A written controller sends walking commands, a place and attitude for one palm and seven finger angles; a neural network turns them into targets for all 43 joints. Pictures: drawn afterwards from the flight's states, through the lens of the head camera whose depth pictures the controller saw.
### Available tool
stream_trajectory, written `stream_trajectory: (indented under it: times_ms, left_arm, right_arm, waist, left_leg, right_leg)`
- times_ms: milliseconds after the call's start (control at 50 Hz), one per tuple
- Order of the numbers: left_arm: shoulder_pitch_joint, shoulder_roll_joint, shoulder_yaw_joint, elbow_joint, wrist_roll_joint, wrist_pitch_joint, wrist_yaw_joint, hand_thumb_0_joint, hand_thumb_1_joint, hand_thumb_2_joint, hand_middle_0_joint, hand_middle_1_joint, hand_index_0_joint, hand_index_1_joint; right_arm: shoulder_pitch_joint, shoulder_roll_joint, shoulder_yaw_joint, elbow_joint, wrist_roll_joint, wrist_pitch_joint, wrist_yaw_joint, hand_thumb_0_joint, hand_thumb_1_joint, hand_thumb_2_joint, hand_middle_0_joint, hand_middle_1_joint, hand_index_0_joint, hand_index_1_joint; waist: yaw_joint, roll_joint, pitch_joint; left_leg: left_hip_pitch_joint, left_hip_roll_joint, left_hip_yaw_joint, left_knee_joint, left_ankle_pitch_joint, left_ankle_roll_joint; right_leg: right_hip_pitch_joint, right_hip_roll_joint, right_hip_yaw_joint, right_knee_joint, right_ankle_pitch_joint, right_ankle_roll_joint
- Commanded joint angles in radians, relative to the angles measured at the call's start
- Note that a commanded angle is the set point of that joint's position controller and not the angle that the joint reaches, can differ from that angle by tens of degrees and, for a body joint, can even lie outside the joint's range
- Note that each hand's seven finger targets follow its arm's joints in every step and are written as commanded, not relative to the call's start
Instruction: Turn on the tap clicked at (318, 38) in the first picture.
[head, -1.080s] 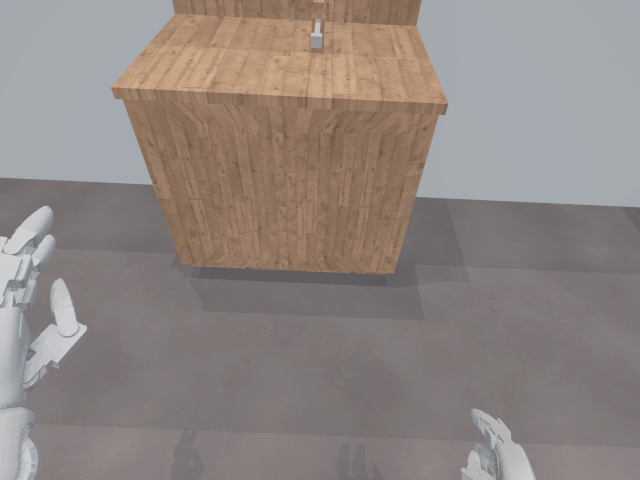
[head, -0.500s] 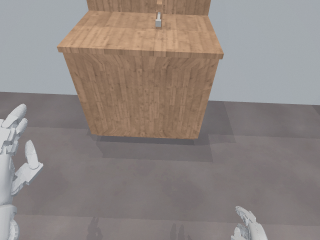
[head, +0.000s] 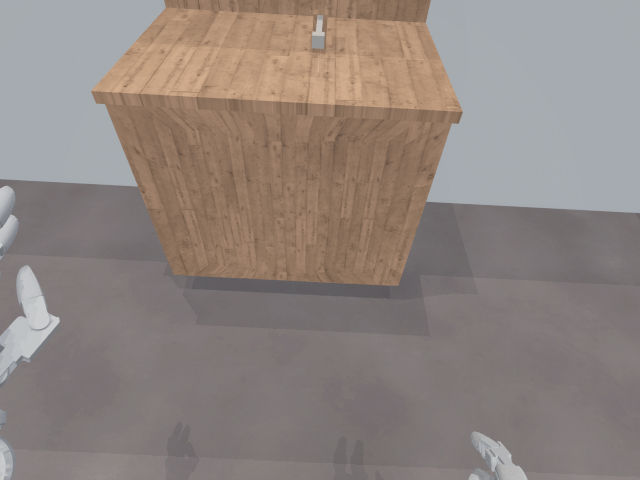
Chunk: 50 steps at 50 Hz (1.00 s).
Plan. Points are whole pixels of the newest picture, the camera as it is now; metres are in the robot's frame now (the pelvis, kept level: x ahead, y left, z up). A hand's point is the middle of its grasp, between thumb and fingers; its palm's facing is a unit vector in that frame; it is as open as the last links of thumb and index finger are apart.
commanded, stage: walk to a spot facing it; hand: left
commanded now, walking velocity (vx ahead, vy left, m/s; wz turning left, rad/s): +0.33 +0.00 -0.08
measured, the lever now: (318, 40) +0.99 +0.03 +0.12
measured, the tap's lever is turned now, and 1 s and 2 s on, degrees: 0 0 0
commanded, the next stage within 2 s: turn to face it in 0.18 s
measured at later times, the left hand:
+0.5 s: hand (199, 203) +0.36 +0.15 +0.19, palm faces +0.38 -0.78 -0.50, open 7.4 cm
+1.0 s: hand (239, 156) +0.45 +0.12 +0.18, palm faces +0.18 -0.88 -0.43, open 7.4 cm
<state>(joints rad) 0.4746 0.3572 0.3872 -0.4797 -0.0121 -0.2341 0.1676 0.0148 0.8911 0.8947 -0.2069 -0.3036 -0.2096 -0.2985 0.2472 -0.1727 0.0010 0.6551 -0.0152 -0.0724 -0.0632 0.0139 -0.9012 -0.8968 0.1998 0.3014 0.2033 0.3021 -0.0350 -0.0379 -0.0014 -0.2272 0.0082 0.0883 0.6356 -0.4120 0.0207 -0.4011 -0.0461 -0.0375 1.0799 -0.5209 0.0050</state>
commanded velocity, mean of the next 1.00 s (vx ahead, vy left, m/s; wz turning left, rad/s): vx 0.06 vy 0.00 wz -0.29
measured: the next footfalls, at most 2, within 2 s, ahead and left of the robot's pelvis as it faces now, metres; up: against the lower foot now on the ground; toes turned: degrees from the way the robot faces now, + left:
right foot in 0.26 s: +0.25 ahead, -0.12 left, +0.00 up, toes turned -10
left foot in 0.84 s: +0.23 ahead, +0.06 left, +0.00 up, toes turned -6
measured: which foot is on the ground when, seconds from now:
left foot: down 0.00-0.26, up 0.28-0.82, down 0.84-1.00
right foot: up 0.00-0.24, down 0.26-1.00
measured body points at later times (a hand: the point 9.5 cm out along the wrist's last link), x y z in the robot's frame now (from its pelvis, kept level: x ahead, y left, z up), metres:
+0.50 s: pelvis +0.14 -0.08 +0.00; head +0.18 -0.10 +0.45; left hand +0.33 +0.19 +0.21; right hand +0.33 -0.33 -0.09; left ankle +0.15 +0.07 -0.65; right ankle +0.21 -0.12 -0.72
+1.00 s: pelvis +0.18 -0.06 +0.01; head +0.20 -0.06 +0.46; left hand +0.43 +0.17 +0.21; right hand +0.28 -0.32 -0.07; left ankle +0.19 +0.06 -0.72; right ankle +0.19 -0.14 -0.71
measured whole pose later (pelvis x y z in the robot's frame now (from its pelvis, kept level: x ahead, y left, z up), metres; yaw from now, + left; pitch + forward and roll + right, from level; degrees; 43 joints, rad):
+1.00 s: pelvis +0.18 -0.06 +0.01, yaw -15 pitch +1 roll +1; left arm 0.47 0.41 0.38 -0.51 -0.03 -0.18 0.15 0.01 0.89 0.89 -0.21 -0.30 -0.21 -0.30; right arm 0.23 -0.18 0.01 0.53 0.00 -0.01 -0.05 0.01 -0.90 -0.90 0.20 0.30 0.20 0.30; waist 0.00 -0.03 0.01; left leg -0.23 0.06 0.14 0.56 -0.33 -0.01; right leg -0.36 0.05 -0.03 0.65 -0.34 0.00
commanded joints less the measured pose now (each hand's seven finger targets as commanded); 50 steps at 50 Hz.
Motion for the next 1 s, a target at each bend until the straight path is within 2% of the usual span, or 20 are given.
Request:
stream_trajectory:
  times_ms: [0,100,160,200,220,240,260,280,320,360,420,620,680,760,780,840,860,880,920,980]
  left_arm:
    - [-0.070,0.152,0.056,-0.259,-0.003,-0.069,-0.001,0.000,0.900,0.900,-0.200,-0.300,-0.200,-0.300]
    - [-0.019,0.169,0.100,-0.247,0.004,-0.052,-0.015,0.000,0.900,0.900,-0.200,-0.300,-0.200,-0.300]
    - [-0.033,0.176,0.110,-0.234,0.000,-0.044,-0.019,0.000,0.900,0.900,-0.200,-0.300,-0.200,-0.300]
    - [-0.031,0.177,0.114,-0.207,-0.005,-0.028,-0.023,0.000,0.900,0.900,-0.200,-0.300,-0.200,-0.300]
    - [-0.039,0.198,0.128,-0.210,-0.001,-0.024,-0.022,0.000,0.900,0.900,-0.200,-0.300,-0.200,-0.300]
    - [-0.060,0.243,0.157,-0.207,0.009,-0.026,-0.016,0.000,0.900,0.900,-0.200,-0.300,-0.200,-0.300]
    - [-0.071,0.296,0.222,-0.218,-0.004,-0.044,-0.011,0.000,0.900,0.900,-0.200,-0.300,-0.200,-0.300]
    - [-0.063,0.268,0.213,-0.214,-0.016,-0.062,-0.016,0.000,0.900,0.900,-0.200,-0.300,-0.200,-0.300]
    - [-0.024,0.247,0.184,-0.234,-0.011,-0.074,-0.027,0.000,0.900,0.900,-0.200,-0.300,-0.200,-0.300]
    - [-0.003,0.211,0.160,-0.234,-0.006,-0.074,-0.021,0.000,0.900,0.900,-0.200,-0.300,-0.200,-0.300]
    - [-0.032,0.218,0.148,-0.266,-0.015,-0.068,-0.007,0.000,0.900,0.900,-0.200,-0.300,-0.200,-0.300]
    - [-0.079,0.183,0.080,-0.189,-0.027,-0.034,0.015,0.000,0.900,0.900,-0.200,-0.300,-0.200,-0.300]
    - [-0.102,0.182,0.066,-0.208,-0.026,-0.025,0.019,0.000,0.900,0.900,-0.200,-0.300,-0.200,-0.300]
    - [-0.089,0.188,0.070,-0.239,-0.023,-0.021,0.019,0.000,0.900,0.900,-0.200,-0.300,-0.200,-0.300]
    - [-0.093,0.190,0.070,-0.251,-0.024,-0.021,0.020,0.000,0.900,0.900,-0.200,-0.300,-0.200,-0.300]
    - [-0.044,0.209,0.096,-0.231,-0.028,-0.025,0.013,0.000,0.900,0.900,-0.200,-0.300,-0.200,-0.300]
    - [-0.036,0.202,0.098,-0.236,-0.030,-0.025,0.010,0.000,0.900,0.900,-0.200,-0.300,-0.200,-0.300]
    - [-0.057,0.194,0.086,-0.264,-0.025,-0.027,0.006,0.000,0.900,0.900,-0.200,-0.300,-0.200,-0.300]
    - [-0.073,0.192,0.081,-0.284,-0.021,-0.027,-0.005,0.000,0.900,0.900,-0.200,-0.300,-0.200,-0.300]
    - [-0.076,0.161,0.050,-0.278,-0.016,-0.018,-0.007,0.000,0.900,0.900,-0.200,-0.300,-0.200,-0.300]
  right_arm:
    - [-0.069,-0.144,-0.057,-0.143,0.015,-0.065,0.006,0.000,-0.900,-0.900,0.200,0.300,0.200,0.300]
    - [-0.085,-0.123,-0.044,-0.164,0.007,-0.067,-0.004,0.000,-0.900,-0.900,0.200,0.300,0.200,0.300]
    - [-0.082,-0.121,-0.042,-0.170,0.004,-0.073,-0.017,0.000,-0.900,-0.900,0.200,0.300,0.200,0.300]
    - [-0.103,-0.119,-0.041,-0.168,0.014,-0.067,-0.020,0.000,-0.900,-0.900,0.200,0.300,0.200,0.300]
    - [-0.115,-0.126,-0.045,-0.168,0.018,-0.063,-0.021,0.000,-0.900,-0.900,0.200,0.300,0.200,0.300]
    - [-0.107,-0.109,-0.048,-0.177,0.025,-0.055,-0.018,0.000,-0.900,-0.900,0.200,0.300,0.200,0.300]
    - [-0.136,-0.106,-0.048,-0.210,0.020,-0.055,-0.014,0.000,-0.900,-0.900,0.200,0.300,0.200,0.300]
    - [-0.113,-0.130,-0.059,-0.185,0.007,-0.056,-0.005,0.000,-0.900,-0.900,0.200,0.300,0.200,0.300]
    - [-0.156,-0.119,-0.042,-0.180,0.010,-0.021,0.013,0.000,-0.900,-0.900,0.200,0.300,0.200,0.300]
    - [-0.155,-0.111,-0.027,-0.168,0.009,-0.001,0.014,0.000,-0.900,-0.900,0.200,0.300,0.200,0.300]
    - [-0.155,-0.121,-0.028,-0.173,0.001,-0.005,0.001,0.000,-0.900,-0.900,0.200,0.300,0.200,0.300]
    - [-0.140,-0.127,-0.027,-0.238,0.013,0.001,0.000,0.000,-0.900,-0.900,0.200,0.300,0.200,0.300]
    - [-0.136,-0.134,-0.027,-0.257,0.020,0.017,0.007,0.000,-0.900,-0.900,0.200,0.300,0.200,0.300]
    - [-0.122,-0.137,-0.029,-0.270,0.025,0.037,0.012,0.000,-0.900,-0.900,0.200,0.300,0.200,0.300]
    - [-0.114,-0.139,-0.029,-0.270,0.023,0.042,0.011,0.000,-0.900,-0.900,0.200,0.300,0.200,0.300]
    - [-0.136,-0.156,-0.037,-0.288,0.028,0.039,0.004,0.000,-0.900,-0.900,0.200,0.300,0.200,0.300]
    - [-0.146,-0.143,-0.026,-0.289,0.019,0.039,0.001,0.000,-0.900,-0.900,0.200,0.300,0.200,0.300]
    - [-0.143,-0.134,-0.025,-0.288,0.016,0.035,0.001,0.000,-0.900,-0.900,0.200,0.300,0.200,0.300]
    - [-0.121,-0.135,-0.030,-0.280,0.008,0.012,0.002,0.000,-0.900,-0.900,0.200,0.300,0.200,0.300]
    - [-0.075,-0.156,-0.039,-0.255,0.015,-0.017,0.021,0.000,-0.900,-0.900,0.200,0.300,0.200,0.300]
  waist:
    - [0.001,0.172,-0.044]
    - [0.019,0.272,-0.027]
    - [0.020,0.267,-0.057]
    - [0.034,0.212,-0.111]
    - [0.046,0.140,-0.142]
    - [0.043,-0.055,-0.209]
    - [0.053,-0.206,-0.229]
    - [0.049,-0.181,-0.231]
    - [0.038,-0.051,-0.133]
    - [0.028,-0.019,-0.122]
    - [0.021,-0.030,-0.145]
    - [0.060,-0.057,-0.157]
    - [0.065,-0.044,-0.147]
    - [0.058,0.006,-0.161]
    - [0.050,0.026,-0.164]
    - [0.065,0.189,-0.147]
    - [0.061,0.278,-0.123]
    - [0.060,0.288,-0.102]
    - [0.062,0.255,-0.085]
    - [0.038,0.270,-0.117]
  left_leg:
    - [0.419,0.333,-0.384,-0.260,0.644,0.186]
    - [0.235,0.239,-0.096,-0.307,0.646,0.104]
    - [0.142,0.241,-0.049,-0.207,0.792,0.101]
    - [0.074,0.209,-0.026,-0.014,0.686,0.088]
    - [-0.031,0.178,-0.033,0.144,0.565,0.072]
    - [-0.219,0.086,0.012,0.440,0.290,0.037]
    - [-0.388,-0.020,-0.043,0.708,-0.143,0.009]
    - [-0.336,0.011,-0.158,0.791,-0.103,-0.005]
    - [-0.367,0.077,-0.154,0.790,-0.021,-0.035]
    - [-0.345,0.101,-0.113,0.712,0.036,-0.054]
    - [-0.271,0.098,-0.064,0.503,0.069,-0.064]
    - [-0.232,0.047,-0.033,0.161,0.057,-0.067]
    - [-0.186,0.049,-0.050,0.090,0.041,-0.059]
    - [-0.048,0.065,-0.057,-0.109,0.103,-0.041]
    - [0.005,0.081,-0.056,-0.178,0.156,-0.033]
    - [0.050,0.253,-0.177,-0.231,0.372,0.034]
    - [0.007,0.306,-0.222,-0.261,0.392,0.056]
    - [-0.022,0.342,-0.238,-0.280,0.454,0.069]
    - [0.036,0.367,-0.203,-0.251,0.650,0.081]
    - [0.155,0.327,-0.091,-0.153,0.885,0.037]
  right_leg:
    - [-0.492,-0.029,-0.014,0.129,0.040,0.004]
    - [-0.235,-0.020,-0.126,-0.211,0.270,0.011]
    - [0.043,0.050,-0.191,-0.407,0.296,-0.002]
    - [0.268,0.073,-0.219,-0.531,0.402,0.000]
    - [0.423,0.023,-0.159,-0.560,0.420,-0.014]
    - [0.583,-0.194,0.111,-0.571,0.513,-0.098]
    - [0.579,-0.393,0.488,-0.666,0.706,-0.211]
    - [0.453,-0.389,0.523,-0.742,0.525,-0.187]
    - [0.278,-0.356,0.424,-0.775,0.280,-0.191]
    - [0.197,-0.279,0.255,-0.761,0.390,-0.173]
    - [0.128,-0.237,0.170,-0.764,0.507,-0.160]
    - [0.277,-0.200,0.274,-0.744,0.712,-0.101]
    - [0.258,-0.210,0.317,-0.755,0.637,-0.140]
    - [0.229,-0.181,0.334,-0.719,0.583,-0.110]
    - [0.214,-0.157,0.314,-0.699,0.559,-0.083]
    - [0.137,-0.007,0.225,-0.587,0.413,0.009]
    - [0.122,0.026,0.165,-0.490,0.325,-0.003]
    - [0.104,0.045,0.112,-0.410,0.196,-0.007]
    - [0.036,0.051,0.052,-0.348,0.117,0.002]
    - [0.044,0.059,-0.011,-0.436,0.186,0.006]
